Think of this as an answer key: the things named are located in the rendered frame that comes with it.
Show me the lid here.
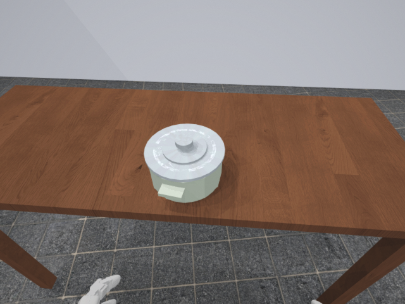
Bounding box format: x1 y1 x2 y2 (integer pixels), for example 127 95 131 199
144 123 225 182

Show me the table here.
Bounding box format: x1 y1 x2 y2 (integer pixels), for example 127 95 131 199
0 85 405 304

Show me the knob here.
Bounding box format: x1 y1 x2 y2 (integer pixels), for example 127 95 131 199
175 134 193 149

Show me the pot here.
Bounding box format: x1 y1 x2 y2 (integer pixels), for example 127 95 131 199
149 163 222 203

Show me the left robot hand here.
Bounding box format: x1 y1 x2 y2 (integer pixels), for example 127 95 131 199
78 275 121 304

